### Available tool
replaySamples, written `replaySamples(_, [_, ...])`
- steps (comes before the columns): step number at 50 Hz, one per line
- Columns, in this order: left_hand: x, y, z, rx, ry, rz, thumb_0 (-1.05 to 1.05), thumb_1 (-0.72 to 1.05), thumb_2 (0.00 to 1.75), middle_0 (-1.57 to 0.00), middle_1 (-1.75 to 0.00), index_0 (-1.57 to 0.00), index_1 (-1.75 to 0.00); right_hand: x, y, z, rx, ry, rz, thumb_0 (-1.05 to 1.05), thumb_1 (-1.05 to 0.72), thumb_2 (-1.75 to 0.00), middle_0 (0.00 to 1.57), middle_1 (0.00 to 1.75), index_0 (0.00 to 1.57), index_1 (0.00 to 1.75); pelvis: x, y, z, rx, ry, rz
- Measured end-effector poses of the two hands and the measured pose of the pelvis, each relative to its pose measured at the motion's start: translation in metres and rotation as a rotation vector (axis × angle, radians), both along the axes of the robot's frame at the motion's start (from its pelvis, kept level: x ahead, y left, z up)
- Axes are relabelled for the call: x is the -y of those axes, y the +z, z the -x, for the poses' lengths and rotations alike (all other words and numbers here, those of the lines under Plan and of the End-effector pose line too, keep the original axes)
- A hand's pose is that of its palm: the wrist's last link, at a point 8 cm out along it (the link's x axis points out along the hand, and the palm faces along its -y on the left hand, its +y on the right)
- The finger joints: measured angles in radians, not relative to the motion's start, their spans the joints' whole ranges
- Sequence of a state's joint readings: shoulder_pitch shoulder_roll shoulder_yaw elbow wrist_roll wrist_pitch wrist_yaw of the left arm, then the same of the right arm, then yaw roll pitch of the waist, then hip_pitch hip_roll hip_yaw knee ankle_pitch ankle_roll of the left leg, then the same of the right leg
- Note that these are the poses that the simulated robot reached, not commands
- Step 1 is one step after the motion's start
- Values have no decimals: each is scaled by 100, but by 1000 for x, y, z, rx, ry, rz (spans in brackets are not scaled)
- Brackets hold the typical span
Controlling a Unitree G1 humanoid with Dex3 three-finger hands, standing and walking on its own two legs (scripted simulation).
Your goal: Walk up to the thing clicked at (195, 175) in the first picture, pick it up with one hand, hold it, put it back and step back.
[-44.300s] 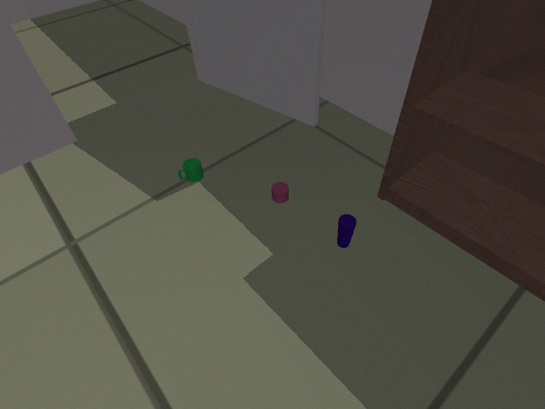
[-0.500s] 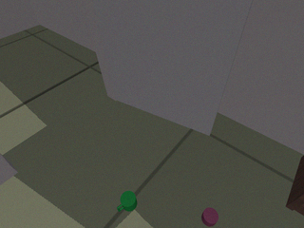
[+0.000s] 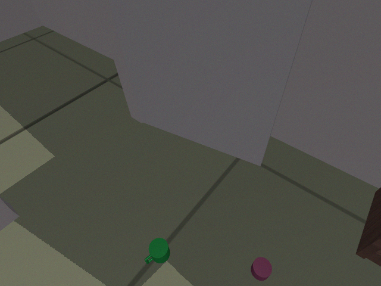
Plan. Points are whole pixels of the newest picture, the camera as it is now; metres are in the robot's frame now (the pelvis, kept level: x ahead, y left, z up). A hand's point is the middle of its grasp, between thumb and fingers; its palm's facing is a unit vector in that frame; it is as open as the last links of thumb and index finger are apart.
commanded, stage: stand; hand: left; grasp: from above
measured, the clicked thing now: (156, 253) +0.41 +0.22 -0.74
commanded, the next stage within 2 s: step back in 1.12 s
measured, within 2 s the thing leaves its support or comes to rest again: neither
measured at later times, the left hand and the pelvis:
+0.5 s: hand out of the picture +0.08 +0.24 -0.16, palm faces +0.00 -0.94 -0.33, open 7.4 cm; pelvis +0.00 +0.00 +0.00, yaw +0 degrees
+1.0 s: hand out of the picture +0.08 +0.24 -0.16, palm faces -0.02 -0.94 -0.33, open 7.4 cm; pelvis +0.01 +0.00 +0.00, yaw -1 degrees
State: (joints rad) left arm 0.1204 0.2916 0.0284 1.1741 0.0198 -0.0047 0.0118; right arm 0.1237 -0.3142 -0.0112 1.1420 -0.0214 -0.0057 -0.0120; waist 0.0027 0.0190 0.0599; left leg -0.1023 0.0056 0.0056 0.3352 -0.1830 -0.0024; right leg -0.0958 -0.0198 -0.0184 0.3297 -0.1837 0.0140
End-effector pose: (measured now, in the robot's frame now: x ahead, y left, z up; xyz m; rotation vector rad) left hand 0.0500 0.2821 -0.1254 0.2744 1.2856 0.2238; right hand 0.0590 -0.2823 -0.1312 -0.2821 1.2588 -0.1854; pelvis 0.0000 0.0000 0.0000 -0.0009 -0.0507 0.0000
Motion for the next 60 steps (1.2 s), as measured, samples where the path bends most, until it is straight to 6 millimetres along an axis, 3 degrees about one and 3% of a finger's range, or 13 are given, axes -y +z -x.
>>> replaySamples(16, [0, 4, -25, 48, -20, -4, 1, 91, 90, -20, -30, -21, -30, 6, 4, -11, 24, -3, 8, 0, -90, -89, 20, 29, 21, 30, 2, 1, -5, -1, -5, 0])
replaySamples(56, [-7, 6, -27, 46, -48, -8, 1, 91, 90, -20, -30, -21, -30, 9, 7, -6, 18, -7, 15, 0, -90, -89, 20, 29, 21, 30, 1, 1, -6, -7, -13, -1])
replaySamples(60, [-13, 4, -28, 54, -47, -22, 1, 91, 90, -20, -30, -21, -30, 14, 6, -7, 21, -22, 14, 0, -90, -89, 20, 30, 21, 30, 1, -3, 4, -19, -17, -3])
